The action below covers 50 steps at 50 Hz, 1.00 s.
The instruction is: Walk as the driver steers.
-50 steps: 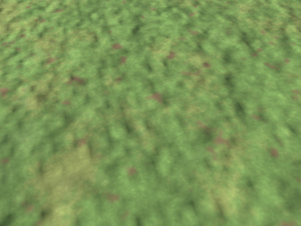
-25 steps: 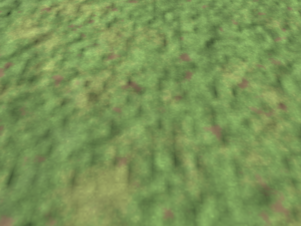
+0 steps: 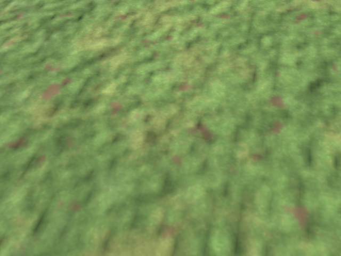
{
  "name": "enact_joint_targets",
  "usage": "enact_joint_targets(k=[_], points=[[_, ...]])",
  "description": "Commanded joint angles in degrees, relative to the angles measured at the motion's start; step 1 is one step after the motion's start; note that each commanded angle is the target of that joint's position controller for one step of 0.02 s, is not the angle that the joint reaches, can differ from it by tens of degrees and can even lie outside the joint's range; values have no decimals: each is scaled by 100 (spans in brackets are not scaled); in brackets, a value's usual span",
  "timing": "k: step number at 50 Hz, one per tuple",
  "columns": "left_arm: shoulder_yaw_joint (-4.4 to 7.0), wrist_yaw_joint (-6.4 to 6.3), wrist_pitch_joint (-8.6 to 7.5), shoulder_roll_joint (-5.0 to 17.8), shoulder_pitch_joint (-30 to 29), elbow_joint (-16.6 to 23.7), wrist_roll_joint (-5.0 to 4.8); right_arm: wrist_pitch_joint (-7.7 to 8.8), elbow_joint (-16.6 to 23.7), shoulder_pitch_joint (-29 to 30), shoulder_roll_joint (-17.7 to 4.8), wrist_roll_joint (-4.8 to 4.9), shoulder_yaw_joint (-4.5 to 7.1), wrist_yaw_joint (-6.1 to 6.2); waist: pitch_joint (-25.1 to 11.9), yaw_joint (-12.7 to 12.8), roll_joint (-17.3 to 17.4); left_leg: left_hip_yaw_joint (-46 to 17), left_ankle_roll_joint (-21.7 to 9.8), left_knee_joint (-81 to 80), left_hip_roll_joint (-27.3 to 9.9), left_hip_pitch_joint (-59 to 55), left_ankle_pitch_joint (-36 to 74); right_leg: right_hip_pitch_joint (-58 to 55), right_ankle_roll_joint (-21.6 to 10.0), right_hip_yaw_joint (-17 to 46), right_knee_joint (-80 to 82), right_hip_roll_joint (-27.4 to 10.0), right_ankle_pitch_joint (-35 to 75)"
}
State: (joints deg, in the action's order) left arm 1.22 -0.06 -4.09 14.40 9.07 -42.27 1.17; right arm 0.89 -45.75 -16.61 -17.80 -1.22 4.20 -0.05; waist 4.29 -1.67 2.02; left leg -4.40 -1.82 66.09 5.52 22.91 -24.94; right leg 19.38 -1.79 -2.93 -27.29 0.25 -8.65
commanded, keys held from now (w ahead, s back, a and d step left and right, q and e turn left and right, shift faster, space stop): no key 1.00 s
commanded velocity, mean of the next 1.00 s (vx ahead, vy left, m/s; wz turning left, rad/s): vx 0.05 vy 0.00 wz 0.07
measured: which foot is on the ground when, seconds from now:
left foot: up 0.00-0.26, down 0.28-1.00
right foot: down 0.00-1.00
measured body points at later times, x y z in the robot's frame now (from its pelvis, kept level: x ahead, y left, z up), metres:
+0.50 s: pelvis +0.07 +0.02 +0.01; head +0.08 +0.03 +0.46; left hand +0.11 +0.27 -0.14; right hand +0.20 -0.21 -0.12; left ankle +0.09 +0.11 -0.74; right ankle +0.06 -0.10 -0.74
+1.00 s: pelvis +0.08 +0.02 +0.01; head +0.08 +0.03 +0.46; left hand +0.08 +0.26 -0.15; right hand +0.11 -0.22 -0.14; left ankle +0.09 +0.11 -0.74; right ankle +0.06 -0.10 -0.74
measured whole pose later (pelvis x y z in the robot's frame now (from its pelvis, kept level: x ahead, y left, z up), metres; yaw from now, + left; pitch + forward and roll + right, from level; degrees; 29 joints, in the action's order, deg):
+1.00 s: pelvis +0.08 +0.02 +0.01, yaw +1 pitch -2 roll +0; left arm -0.1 -2.0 0.5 10.6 15.9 -63.9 0.7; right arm 0.4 -62.9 -14.2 -11.0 -0.2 -0.4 2.2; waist 1.7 0.3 -0.8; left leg -0.5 -2.8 21.5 3.2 9.2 -10.6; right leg 6.3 0.6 -2.8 -21.7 -1.6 -13.7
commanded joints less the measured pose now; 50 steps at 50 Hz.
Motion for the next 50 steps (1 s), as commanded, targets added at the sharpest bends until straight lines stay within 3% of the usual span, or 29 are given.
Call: enact_joint_targets(k=[1, 6, 8, 11, 12, 13, 14, 15, 16, 17, 18, 20, 22, 24, 34, 50], points=[[127, 18, -129, 600, 540, 31, -34, -111, 161, -681, -192, -26, 35, -82, -944, -28, -905, -179, 140, -74, -158, 289, 308, -1132, -960, 1091, 825, -1470, 4636], [91, 25, -56, 608, 340, -104, -12, -205, 215, -170, 45, -41, -138, -108, -938, -85, -991, 155, 202, -1723, -351, -236, 918, -683, -897, 401, 977, -1232, 4016], [111, 42, 0, 685, 487, -207, -12, -225, 230, 117, 60, -21, -200, -99, -934, 60, -1101, 346, 208, -2338, -398, -581, 1106, -628, -875, 384, 960, -1198, 3537], [138, 49, 130, 761, 654, -334, -41, -192, 195, 285, 38, -15, -243, -50, -849, 142, -994, 497, 130, -3200, -417, -995, 1202, -603, -832, 625, 775, -1255, 2317], [125, 29, 179, 732, 591, -345, -73, -153, 160, 258, 75, -34, -267, -29, -783, 57, -863, 512, 56, -3818, -428, -1349, 1493, -431, -700, 654, 634, -1189, 1602], [97, 5, 217, 644, 705, -386, -43, -110, 157, 315, -5, -69, -275, 5, -703, 55, -595, 242, -12, -4407, -592, -1690, 1776, -222, -457, 699, 522, -1072, 838], [40, 6, 221, 437, 868, -342, 2, -52, 159, 244, -280, -124, -243, 68, -800, 155, -34, -604, -126, -4629, -1383, -2104, 2542, 40, -185, 561, 188, -825, 51], [-29, 3, 240, 129, 1407, -376, -53, -37, 246, 559, -584, -52, -218, 125, -761, 594, 678, -1327, -544, -4699, -2132, -1863, 3431, 24, 12, 163, 112, -248, -1182], [-61, -62, 354, 141, 1439, -612, -73, -46, 160, 645, -315, 71, -261, 126, -727, 429, 686, -1244, -773, -4794, -2052, -1019, 2675, -777, 40, 190, 358, -248, -1225], [-21, -83, 396, 311, 1231, -619, -55, -35, 157, 859, -143, 69, -313, 110, -427, 459, 615, -1051, -555, -4890, -1655, -703, 1936, -971, 75, 230, 479, -228, -868], [18, -78, 404, 423, 1059, -650, -31, -32, 108, 903, -58, 60, -343, 111, -328, 389, 584, -871, -371, -4931, -1398, -642, 1553, -1043, 103, 259, 543, -271, -578], [54, -45, 392, 532, 1029, -733, -26, -10, -67, 696, -97, 82, -334, 155, -265, 328, 499, -643, -225, -4925, -1158, -808, 1637, -1025, 117, 350, 624, -426, -219], [24, -56, 355, 399, 1075, -893, -48, 15, -231, 525, -106, 102, -316, 161, -318, 284, 118, -554, -231, -4763, -1130, -1147, 2106, -952, 132, 382, 735, -474, -98], [24, -85, 347, 352, 1031, -1015, -53, 39, -347, 489, -86, 101, -310, 164, -376, 259, -40, -501, -261, -4665, -1126, -1302, 2452, -982, 143, 394, 789, -495, -40], [25, -158, 425, 286, 938, -1572, -52, 38, -958, 389, -65, 99, -305, 211, -306, 254, -189, -407, -262, -4763, -1054, -1293, 2530, -1244, 118, 415, 846, -574, 74], [-74, -217, 432, 82, 1042, -2153, -48, -16, -1653, 25, 134, 97, -377, 239, -72, 202, -203, -332, -203, -4903, -968, -1240, 2034, -1114, 66, 461, 894, -619, -74]])
Velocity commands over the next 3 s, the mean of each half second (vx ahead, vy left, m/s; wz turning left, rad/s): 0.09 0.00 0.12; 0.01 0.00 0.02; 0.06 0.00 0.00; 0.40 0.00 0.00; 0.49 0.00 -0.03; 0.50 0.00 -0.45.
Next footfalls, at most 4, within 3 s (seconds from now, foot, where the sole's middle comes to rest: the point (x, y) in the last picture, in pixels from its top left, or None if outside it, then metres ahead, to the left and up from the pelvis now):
0.28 left None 0.13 0.11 -0.77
2.10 right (188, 229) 0.54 -0.02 -0.77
2.66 left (145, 162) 0.85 0.16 -0.77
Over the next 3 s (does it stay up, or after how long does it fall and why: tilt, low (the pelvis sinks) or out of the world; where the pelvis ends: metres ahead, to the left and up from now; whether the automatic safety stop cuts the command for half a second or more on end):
stays up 0.85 0.06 0.01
